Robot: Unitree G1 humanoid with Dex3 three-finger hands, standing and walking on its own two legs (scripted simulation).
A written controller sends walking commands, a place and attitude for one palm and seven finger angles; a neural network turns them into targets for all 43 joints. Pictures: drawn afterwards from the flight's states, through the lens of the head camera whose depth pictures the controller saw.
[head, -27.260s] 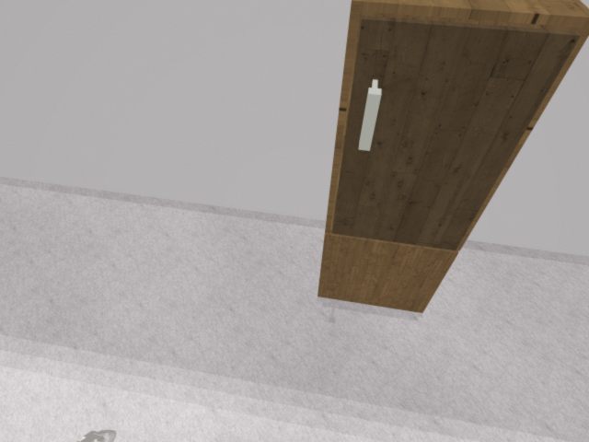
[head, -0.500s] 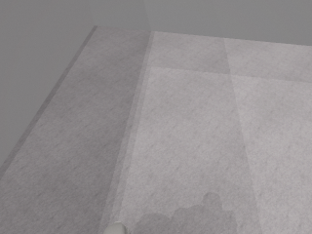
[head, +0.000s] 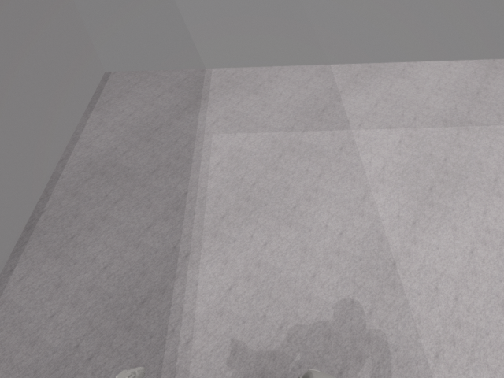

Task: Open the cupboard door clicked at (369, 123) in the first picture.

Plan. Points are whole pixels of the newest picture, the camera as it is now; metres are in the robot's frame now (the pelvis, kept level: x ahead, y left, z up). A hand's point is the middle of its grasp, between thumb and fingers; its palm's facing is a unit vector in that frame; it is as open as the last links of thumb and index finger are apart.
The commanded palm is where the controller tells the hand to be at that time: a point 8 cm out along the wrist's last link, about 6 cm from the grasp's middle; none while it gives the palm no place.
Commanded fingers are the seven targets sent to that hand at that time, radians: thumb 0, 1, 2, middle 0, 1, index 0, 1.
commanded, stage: turn to face it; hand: left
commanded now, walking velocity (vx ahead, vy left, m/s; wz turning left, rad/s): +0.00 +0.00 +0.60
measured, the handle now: out of the picture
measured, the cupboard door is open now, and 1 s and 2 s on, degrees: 50 50 50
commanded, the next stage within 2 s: none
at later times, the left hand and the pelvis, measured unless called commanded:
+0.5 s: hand (147, 346) +0.19 +0.21 -0.15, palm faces +0.26 -0.94 -0.22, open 7.4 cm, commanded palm none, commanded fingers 0.00 0.90 0.90 -0.20 -0.30 -0.20 -0.30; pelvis +0.14 +0.00 +0.02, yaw +14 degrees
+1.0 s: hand out of the picture +0.10 +0.15 -0.17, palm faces +0.58 -0.78 -0.24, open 7.4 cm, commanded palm none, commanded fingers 0.00 0.90 0.90 -0.20 -0.30 -0.20 -0.30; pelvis +0.19 -0.04 +0.00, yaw +35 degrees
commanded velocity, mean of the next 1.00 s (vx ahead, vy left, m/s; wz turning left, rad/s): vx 0.00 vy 0.00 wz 0.60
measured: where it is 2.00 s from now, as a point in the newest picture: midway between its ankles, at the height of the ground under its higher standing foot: (282, 367)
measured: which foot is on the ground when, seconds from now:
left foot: up 0.00-0.24, down 0.26-0.62, up 0.64-0.96, down 0.98-1.00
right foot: down 0.00-0.26, up 0.28-0.60, down 0.62-0.98, up 1.00-1.00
